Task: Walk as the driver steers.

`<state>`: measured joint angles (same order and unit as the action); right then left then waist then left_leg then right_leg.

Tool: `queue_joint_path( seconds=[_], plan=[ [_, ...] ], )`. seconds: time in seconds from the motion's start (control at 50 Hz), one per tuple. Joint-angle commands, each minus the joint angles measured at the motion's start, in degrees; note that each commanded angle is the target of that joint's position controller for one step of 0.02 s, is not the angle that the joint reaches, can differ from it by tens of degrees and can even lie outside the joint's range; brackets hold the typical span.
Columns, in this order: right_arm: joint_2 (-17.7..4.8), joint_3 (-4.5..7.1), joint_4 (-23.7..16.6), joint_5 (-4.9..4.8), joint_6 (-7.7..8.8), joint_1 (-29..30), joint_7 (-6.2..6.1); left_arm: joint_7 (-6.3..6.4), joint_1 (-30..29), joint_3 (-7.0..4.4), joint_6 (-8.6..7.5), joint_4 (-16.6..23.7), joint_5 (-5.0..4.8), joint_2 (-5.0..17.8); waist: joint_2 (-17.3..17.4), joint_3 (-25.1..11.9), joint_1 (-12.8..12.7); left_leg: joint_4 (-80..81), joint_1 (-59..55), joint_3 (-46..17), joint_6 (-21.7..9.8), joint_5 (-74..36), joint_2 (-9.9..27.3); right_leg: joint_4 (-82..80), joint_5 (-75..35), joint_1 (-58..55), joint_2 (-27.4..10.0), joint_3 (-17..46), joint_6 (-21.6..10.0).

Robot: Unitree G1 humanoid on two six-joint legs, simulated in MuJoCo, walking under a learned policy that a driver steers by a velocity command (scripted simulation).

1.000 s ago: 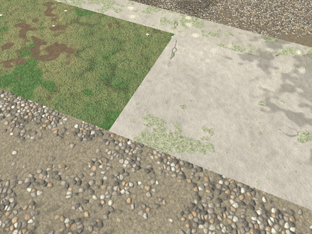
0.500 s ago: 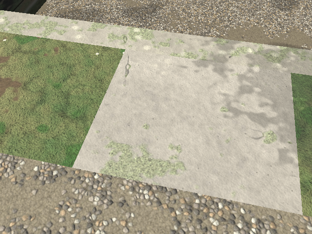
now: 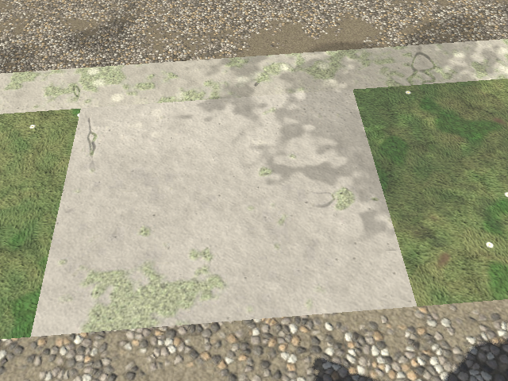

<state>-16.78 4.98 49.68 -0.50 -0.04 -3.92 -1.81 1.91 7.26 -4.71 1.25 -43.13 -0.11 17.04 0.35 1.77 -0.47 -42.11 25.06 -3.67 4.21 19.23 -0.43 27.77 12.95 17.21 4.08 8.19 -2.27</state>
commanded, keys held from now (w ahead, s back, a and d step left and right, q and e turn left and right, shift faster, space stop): no key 1.00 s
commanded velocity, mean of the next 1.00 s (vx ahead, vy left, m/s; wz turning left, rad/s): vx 0.00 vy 0.00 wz -0.08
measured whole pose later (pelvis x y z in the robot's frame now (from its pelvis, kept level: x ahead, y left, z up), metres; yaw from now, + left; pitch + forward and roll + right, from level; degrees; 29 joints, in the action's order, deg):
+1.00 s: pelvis +0.00 +0.00 +0.00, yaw -3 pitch -2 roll +0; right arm -14.2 2.0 62.0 0.1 -0.2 -9.8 -2.1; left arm 1.4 11.9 -1.3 -0.5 -57.0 0.3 13.4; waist 0.1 2.6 0.9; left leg -28.8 12.4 -1.8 2.4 14.6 1.9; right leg 29.0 17.5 9.7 0.9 2.3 -0.1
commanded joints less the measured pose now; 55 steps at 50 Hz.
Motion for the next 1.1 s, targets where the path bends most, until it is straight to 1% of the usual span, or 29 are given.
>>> queue_joint_path(
  seconds=[0.02,0.04,0.06,0.08,0.1,0.12,0.14,0.16,0.18,0.2,0.22,0.24,0.26,0.28,0.3,0.32,0.34,0.36,0.38,0.4,0.42,0.44,0.46,0.48,0.54,0.62,0.74,0.9,1.1],
  plan=[
    [-4.79,0.80,-3.07,-0.15,1.46,-0.44,0.86,0.19,-0.76,-1.33,-0.08,3.31,0.04,8.18,-9.93,-7.70,0.27,7.64,-5.05,1.57,-1.35,-1.69,-0.20,-2.82,-22.92,-7.04,-14.27,13.47,-9.41],
    [-4.38,0.69,-2.50,-0.02,1.85,-2.22,1.23,0.36,-1.50,-0.91,0.13,3.43,-0.30,7.68,-9.44,-7.45,1.71,15.26,-9.23,2.31,-2.37,-7.52,-0.40,-1.53,-20.82,-6.07,-12.91,13.20,-7.90],
    [-5.25,0.80,-2.18,0.53,2.13,-3.33,1.46,0.51,-0.26,-0.50,0.15,3.17,-0.26,6.86,-7.51,-7.17,2.06,20.88,-14.18,0.72,-3.73,-15.31,1.46,-0.20,-15.44,-4.02,-10.85,12.64,-5.49],
    [-9.14,1.36,-2.52,1.81,2.21,-4.42,1.30,0.57,1.78,0.31,-0.11,3.37,0.74,4.42,1.51,-8.72,0.59,22.27,-20.24,-8.62,-6.77,-26.22,11.04,8.01,-4.49,0.69,-5.77,7.61,-1.98],
    [-11.48,1.52,-2.32,2.59,1.89,-3.37,1.07,0.37,4.23,0.27,-0.64,3.88,0.55,3.73,12.71,-7.21,-2.43,21.61,-21.36,-18.33,-15.89,-39.51,19.59,14.16,17.61,8.52,2.25,1.46,1.08],
    [-8.38,0.68,-2.66,2.97,2.27,-3.41,1.15,0.46,1.79,-0.64,-0.99,4.13,0.72,7.50,12.89,-7.98,0.18,23.63,-17.84,-23.47,-22.38,-35.89,23.94,23.73,24.95,9.19,0.03,1.33,3.32],
    [-7.78,0.49,-3.02,2.59,2.57,-2.44,1.08,0.54,0.70,-1.78,-0.92,3.53,-0.32,10.23,9.52,-6.54,0.65,24.01,-17.08,-20.63,-21.85,-31.86,21.44,30.45,23.25,9.96,-0.66,1.64,4.00],
    [-7.94,0.51,-3.07,1.73,2.55,-0.92,0.87,0.70,1.09,-1.95,-0.50,2.61,-0.50,9.36,7.71,-5.73,-0.06,23.59,-16.96,-16.87,-19.33,-28.36,18.40,33.18,20.67,10.86,-1.06,1.47,4.83],
    [-6.75,0.08,-3.22,0.88,2.55,0.30,0.79,0.86,1.65,-1.83,0.10,1.94,-0.27,8.21,7.60,-4.66,-0.31,23.52,-16.49,-14.06,-17.59,-26.63,16.62,33.36,18.51,10.94,-1.79,1.77,5.73],
    [-5.75,-0.36,-2.91,0.61,2.38,0.93,0.64,0.81,2.15,-1.39,0.43,1.45,-0.24,6.44,7.52,-4.26,-0.75,23.48,-15.60,-11.72,-16.62,-26.60,15.09,31.63,16.57,9.25,-2.34,1.33,6.42],
    [-5.24,-0.59,-2.40,0.62,2.03,0.98,0.56,0.64,2.43,-0.81,0.48,1.16,-0.28,4.66,7.88,-4.07,-0.99,23.44,-15.07,-8.86,-15.74,-26.66,13.01,27.35,15.26,7.18,-2.79,-0.92,6.93],
    [-4.98,-0.67,-1.84,0.66,1.66,0.70,0.48,0.45,2.03,-0.19,0.31,1.03,-0.27,3.05,8.78,-4.36,-0.65,22.97,-15.58,-6.76,-15.04,-27.28,11.48,21.67,14.29,5.07,-3.62,-3.33,7.23],
    [-5.14,-0.66,-1.30,0.76,1.32,-0.20,0.40,0.30,0.90,0.39,0.06,0.97,-0.27,1.76,9.42,-4.82,0.39,22.28,-16.09,-5.64,-14.77,-28.36,10.74,16.13,13.65,2.53,-4.10,-4.94,7.30],
    [-5.79,-0.56,-0.68,0.82,1.05,-1.72,0.36,0.23,-0.04,0.56,-0.11,0.83,-0.46,1.51,9.90,-5.27,1.49,21.67,-16.95,-5.85,-15.06,-29.46,10.93,11.51,12.56,0.59,-4.02,-6.00,7.26],
    [-6.51,-0.49,-0.27,0.69,0.83,-2.58,0.37,0.20,0.31,0.33,-0.15,0.32,-0.74,2.22,9.98,-5.68,1.62,20.93,-17.53,-6.30,-15.22,-29.83,11.17,6.75,9.65,-1.57,-3.72,-6.83,7.02],
    [-6.77,-0.57,-0.09,0.33,0.68,-2.31,0.42,0.12,1.90,0.10,-0.13,-0.67,-0.83,2.70,9.64,-5.71,0.58,20.06,-17.19,-6.13,-14.71,-29.09,10.83,-0.27,3.91,-4.75,-3.34,-7.82,6.31],
    [-6.44,-0.78,0.30,-0.06,0.72,-2.98,0.56,0.01,2.93,-0.04,-0.07,-1.55,-0.62,3.24,9.07,-5.23,0.00,19.67,-16.19,-5.87,-13.38,-27.20,10.15,-7.35,-2.39,-8.19,-3.11,-8.08,5.20],
    [-5.91,-1.05,0.71,-0.03,1.11,-4.34,0.80,0.04,2.90,-0.28,0.08,-1.65,-0.06,4.96,7.29,-5.57,0.49,19.71,-13.89,-6.14,-10.92,-23.48,9.70,-8.68,-7.52,-12.21,-4.95,-5.38,3.78],
    [-5.01,-1.48,0.60,0.97,1.78,-4.78,1.27,0.32,3.47,-0.69,0.28,-1.37,0.48,7.84,2.13,-6.81,1.52,17.25,-10.43,-3.71,-8.13,-18.82,7.71,-6.07,-18.80,-16.36,-9.85,-0.80,1.87],
    [-3.29,-1.64,1.23,1.24,2.25,-7.22,1.67,0.00,2.66,-0.90,0.37,-2.53,0.40,8.92,-5.56,-7.02,4.46,18.37,-11.61,1.01,-5.54,-10.12,3.20,-3.13,-14.67,-12.54,-10.78,-0.58,-0.98],
    [-3.98,-1.74,1.51,1.54,2.19,-3.93,1.60,-0.75,1.70,-0.31,0.02,-2.26,0.51,5.62,-4.84,-5.56,2.19,17.12,-14.86,2.32,-3.54,-8.53,2.28,-4.71,-5.86,-7.58,-9.65,-0.39,-1.57],
    [-4.45,-1.55,1.52,1.30,1.93,-2.01,1.48,-1.08,1.58,0.23,-0.44,-2.86,1.05,4.03,-4.14,-3.78,1.76,16.45,-15.38,2.51,-3.11,-9.12,2.21,-5.85,-2.20,-5.24,-8.96,-0.55,-0.90],
    [-4.08,-1.57,1.79,1.01,1.50,-1.56,1.04,-1.12,1.36,0.28,-0.95,-3.28,1.28,4.51,-4.08,-2.62,1.84,15.94,-15.79,2.39,-3.42,-10.45,2.45,-6.18,-1.84,-3.68,-8.26,-1.06,-0.07],
    [-4.43,-1.50,2.14,0.96,1.01,-1.95,0.70,-1.20,1.48,0.37,-1.53,-3.70,1.15,4.59,-4.56,-1.54,1.83,15.73,-15.47,2.16,-3.71,-11.85,2.50,-6.20,-2.76,-3.11,-7.97,-1.31,0.44],
    [-4.26,-1.48,3.43,0.90,0.60,-2.89,0.38,-0.87,3.22,0.78,-2.30,-5.47,0.81,4.17,-4.23,-1.00,1.87,15.73,-15.59,1.99,-4.01,-12.94,2.67,-5.56,-3.85,-2.98,-7.39,-1.89,0.99],
    [-4.14,-1.47,5.19,0.83,0.44,-3.12,0.31,-0.56,3.76,1.20,-2.39,-6.83,0.67,3.94,-2.61,-0.45,1.57,16.01,-15.33,2.07,-3.41,-13.14,2.54,-5.29,-3.74,-3.18,-7.00,-2.11,0.82],
    [-4.33,-1.52,7.56,0.73,0.34,-3.95,0.06,-0.50,4.33,1.66,-2.45,-8.77,0.54,3.50,-1.00,-0.75,1.35,16.28,-15.52,2.09,-3.06,-14.00,2.56,-4.90,-4.79,-3.91,-6.39,-2.84,0.69],
    [-4.26,-1.81,9.84,0.62,0.29,-5.41,-0.35,-0.43,5.11,2.13,-2.28,-11.11,0.43,2.84,-0.74,-0.78,1.23,16.39,-15.29,2.20,-3.09,-14.15,2.55,-4.70,-5.28,-4.28,-5.56,-3.97,0.83],
    [-3.43,-2.28,11.50,0.58,0.18,-7.30,-0.64,-0.21,6.64,2.63,-2.14,-13.57,0.32,2.35,-0.66,-0.01,1.11,16.56,-14.70,2.40,-3.27,-13.45,2.32,-4.73,-4.32,-3.77,-4.92,-4.89,1.20]
  ],
)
